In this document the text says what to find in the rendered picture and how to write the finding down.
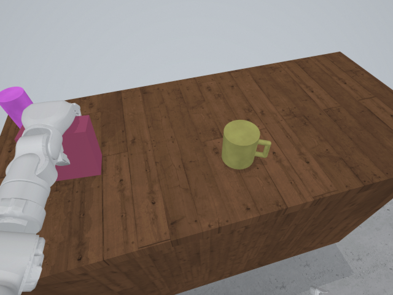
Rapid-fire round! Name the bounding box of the sponge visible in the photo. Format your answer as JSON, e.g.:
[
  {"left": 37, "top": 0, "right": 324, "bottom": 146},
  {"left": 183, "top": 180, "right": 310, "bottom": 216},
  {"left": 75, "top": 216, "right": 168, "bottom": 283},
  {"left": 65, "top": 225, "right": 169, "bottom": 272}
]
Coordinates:
[{"left": 15, "top": 115, "right": 102, "bottom": 181}]

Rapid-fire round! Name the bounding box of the left robot forearm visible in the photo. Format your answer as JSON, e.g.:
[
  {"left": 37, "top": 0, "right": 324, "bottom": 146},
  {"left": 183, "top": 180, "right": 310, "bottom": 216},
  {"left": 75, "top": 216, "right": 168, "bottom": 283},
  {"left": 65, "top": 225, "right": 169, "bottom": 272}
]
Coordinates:
[{"left": 0, "top": 124, "right": 63, "bottom": 234}]

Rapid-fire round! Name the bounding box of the left robot upper arm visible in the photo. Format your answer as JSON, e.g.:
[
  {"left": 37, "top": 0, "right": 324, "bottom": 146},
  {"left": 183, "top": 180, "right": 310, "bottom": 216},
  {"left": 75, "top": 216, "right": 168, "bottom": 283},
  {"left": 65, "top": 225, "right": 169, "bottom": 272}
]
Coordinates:
[{"left": 0, "top": 231, "right": 45, "bottom": 295}]

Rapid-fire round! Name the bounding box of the left robot hand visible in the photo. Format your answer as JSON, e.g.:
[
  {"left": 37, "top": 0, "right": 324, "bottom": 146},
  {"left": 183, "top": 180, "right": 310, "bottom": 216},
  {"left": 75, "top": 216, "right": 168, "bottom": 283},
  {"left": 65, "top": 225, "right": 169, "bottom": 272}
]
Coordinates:
[{"left": 21, "top": 100, "right": 81, "bottom": 166}]

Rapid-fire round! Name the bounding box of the table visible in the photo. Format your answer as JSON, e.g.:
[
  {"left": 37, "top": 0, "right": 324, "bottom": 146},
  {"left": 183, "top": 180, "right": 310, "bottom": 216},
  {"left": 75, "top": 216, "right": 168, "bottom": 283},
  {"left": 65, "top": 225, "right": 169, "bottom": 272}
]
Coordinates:
[{"left": 0, "top": 52, "right": 393, "bottom": 295}]

